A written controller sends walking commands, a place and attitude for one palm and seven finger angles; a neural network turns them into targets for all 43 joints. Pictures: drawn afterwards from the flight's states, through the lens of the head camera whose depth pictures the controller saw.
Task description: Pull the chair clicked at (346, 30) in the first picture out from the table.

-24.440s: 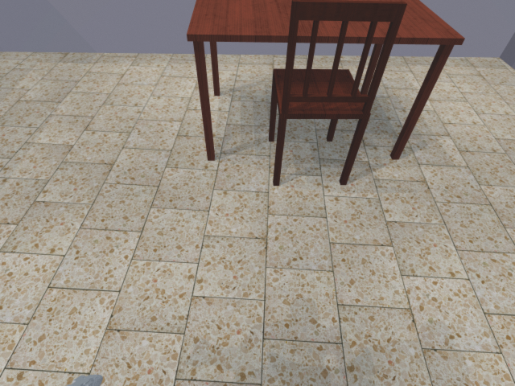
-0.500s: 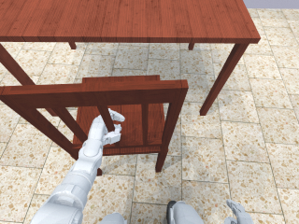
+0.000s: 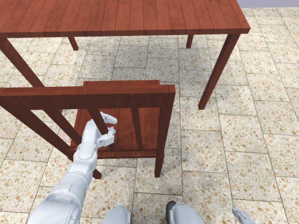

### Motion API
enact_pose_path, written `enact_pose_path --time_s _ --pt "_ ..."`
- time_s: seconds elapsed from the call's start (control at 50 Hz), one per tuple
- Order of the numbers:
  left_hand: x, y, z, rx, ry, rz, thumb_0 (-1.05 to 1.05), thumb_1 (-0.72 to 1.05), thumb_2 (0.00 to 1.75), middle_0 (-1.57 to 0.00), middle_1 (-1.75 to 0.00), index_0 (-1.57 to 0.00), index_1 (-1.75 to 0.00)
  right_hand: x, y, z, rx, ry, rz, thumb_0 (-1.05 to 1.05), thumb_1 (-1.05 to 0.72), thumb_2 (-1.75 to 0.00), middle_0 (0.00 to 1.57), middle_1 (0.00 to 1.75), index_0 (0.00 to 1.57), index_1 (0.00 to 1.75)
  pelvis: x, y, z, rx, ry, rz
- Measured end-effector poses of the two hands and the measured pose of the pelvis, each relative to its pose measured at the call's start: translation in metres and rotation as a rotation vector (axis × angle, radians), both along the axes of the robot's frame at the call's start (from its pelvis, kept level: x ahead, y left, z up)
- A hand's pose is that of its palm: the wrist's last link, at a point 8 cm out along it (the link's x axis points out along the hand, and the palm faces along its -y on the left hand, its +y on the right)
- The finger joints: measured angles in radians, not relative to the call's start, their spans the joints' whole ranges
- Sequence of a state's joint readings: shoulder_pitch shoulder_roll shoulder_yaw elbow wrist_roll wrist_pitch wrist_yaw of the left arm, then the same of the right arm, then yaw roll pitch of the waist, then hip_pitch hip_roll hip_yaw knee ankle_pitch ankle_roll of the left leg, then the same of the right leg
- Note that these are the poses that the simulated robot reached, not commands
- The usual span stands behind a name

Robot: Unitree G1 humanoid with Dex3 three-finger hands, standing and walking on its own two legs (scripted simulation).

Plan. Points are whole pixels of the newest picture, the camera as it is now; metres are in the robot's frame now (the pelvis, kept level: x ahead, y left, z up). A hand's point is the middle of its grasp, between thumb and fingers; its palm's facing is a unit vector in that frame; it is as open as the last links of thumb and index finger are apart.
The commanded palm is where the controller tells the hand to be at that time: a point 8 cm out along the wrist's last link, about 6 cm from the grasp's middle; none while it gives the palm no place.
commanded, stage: step backward, pulling the chair out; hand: left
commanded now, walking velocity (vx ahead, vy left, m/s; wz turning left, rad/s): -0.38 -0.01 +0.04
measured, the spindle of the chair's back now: (104, 130) +0.38 +0.14 -0.06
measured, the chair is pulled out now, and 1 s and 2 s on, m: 0.29 0.48 0.61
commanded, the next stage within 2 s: stop walking, hand still on the chair in 1.16 s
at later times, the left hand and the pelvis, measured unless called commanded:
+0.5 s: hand (108, 165) +0.27 +0.12 -0.06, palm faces -0.04 -0.98 -0.20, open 4.9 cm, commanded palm +0.25 +0.17 -0.05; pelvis -0.09 +0.00 +0.00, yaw +1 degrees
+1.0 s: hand (104, 205) +0.17 +0.12 -0.06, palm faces -0.03 -0.98 -0.18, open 4.9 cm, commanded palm +0.16 +0.17 -0.05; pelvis -0.19 +0.00 +0.00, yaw +1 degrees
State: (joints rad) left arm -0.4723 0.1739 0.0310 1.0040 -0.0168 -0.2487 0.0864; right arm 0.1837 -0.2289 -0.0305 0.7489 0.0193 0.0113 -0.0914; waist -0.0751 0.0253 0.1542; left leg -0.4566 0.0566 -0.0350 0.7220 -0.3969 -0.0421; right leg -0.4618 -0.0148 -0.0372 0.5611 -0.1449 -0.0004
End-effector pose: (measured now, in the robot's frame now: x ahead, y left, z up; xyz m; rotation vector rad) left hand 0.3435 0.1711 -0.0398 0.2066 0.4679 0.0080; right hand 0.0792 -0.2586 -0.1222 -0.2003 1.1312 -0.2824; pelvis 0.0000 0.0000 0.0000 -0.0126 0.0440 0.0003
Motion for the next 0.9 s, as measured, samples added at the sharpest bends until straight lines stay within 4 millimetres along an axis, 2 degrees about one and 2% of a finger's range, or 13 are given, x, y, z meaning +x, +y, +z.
enact_pose_path --time_s 0.08,0.16,0.24,0.32,0.38,0.56,0.68,0.78,0.9 --pt "-0.012 0.001 0.000 -0.007 0.003 -0.014 0.02 0.74 0.82 -0.37 -1.26 -0.50 -1.45 -0.015 -0.005 0.007 -0.048 -0.007 0.008 0.01 -0.90 -0.90 0.20 0.30 0.20 0.30 -0.014 0.009 0.000 0.005 0.004 0.010" --pt "-0.027 0.003 0.000 -0.015 0.008 -0.022 0.02 0.75 0.81 -0.35 -1.28 -0.50 -1.45 -0.028 -0.001 0.014 -0.056 -0.012 0.012 0.01 -0.90 -0.90 0.20 0.30 0.20 0.30 -0.025 0.011 0.002 -0.001 -0.002 -0.005" --pt "-0.041 0.005 0.000 -0.011 0.003 -0.011 0.02 0.74 0.81 -0.36 -1.28 -0.50 -1.45 -0.039 0.006 0.009 -0.010 0.000 0.040 0.01 -0.90 -0.90 0.20 0.30 0.20 0.30 -0.034 0.001 0.001 -0.009 -0.006 -0.004" --pt "-0.055 0.003 0.001 0.001 0.005 0.012 0.02 0.73 0.81 -0.38 -1.26 -0.50 -1.45 -0.051 0.008 0.001 0.039 -0.001 0.048 0.01 -0.90 -0.90 0.20 0.30 0.20 0.30 -0.054 -0.010 0.002 -0.029 -0.018 -0.016" --pt "-0.066 0.001 0.001 0.006 0.004 0.021 0.02 0.73 0.81 -0.39 -1.25 -0.50 -1.45 -0.061 0.003 -0.001 0.042 -0.018 0.020 0.01 -0.90 -0.90 0.21 0.30 0.21 0.30 -0.068 -0.013 0.002 -0.018 -0.014 -0.012" --pt "-0.101 0.000 0.001 -0.011 0.012 -0.005 0.02 0.75 0.81 -0.35 -1.28 -0.50 -1.45 -0.098 -0.009 0.011 -0.053 -0.016 0.027 0.01 -0.90 -0.90 0.20 0.30 0.20 0.30 -0.100 0.003 0.001 0.012 -0.003 0.001" --pt "-0.127 0.003 0.001 -0.011 0.011 0.012 0.02 0.74 0.82 -0.35 -1.29 -0.50 -1.45 -0.118 -0.001 0.007 -0.007 -0.009 0.058 0.01 -0.90 -0.90 0.20 0.30 0.20 0.30 -0.119 -0.007 0.001 -0.007 -0.017 -0.007" --pt "-0.146 0.000 0.002 0.004 0.009 0.039 0.02 0.73 0.82 -0.38 -1.26 -0.50 -1.45 -0.136 -0.002 -0.002 0.043 -0.013 0.051 0.01 -0.90 -0.90 0.21 0.30 0.21 0.30 -0.144 -0.021 0.001 -0.027 -0.023 -0.010" --pt "-0.170 -0.004 0.003 0.003 0.027 0.042 0.02 0.74 0.81 -0.37 -1.25 -0.50 -1.45 -0.162 -0.016 0.003 -0.007 -0.014 0.038 0.01 -0.90 -0.90 0.21 0.30 0.21 0.30 -0.167 -0.014 0.003 0.008 -0.004 0.010"
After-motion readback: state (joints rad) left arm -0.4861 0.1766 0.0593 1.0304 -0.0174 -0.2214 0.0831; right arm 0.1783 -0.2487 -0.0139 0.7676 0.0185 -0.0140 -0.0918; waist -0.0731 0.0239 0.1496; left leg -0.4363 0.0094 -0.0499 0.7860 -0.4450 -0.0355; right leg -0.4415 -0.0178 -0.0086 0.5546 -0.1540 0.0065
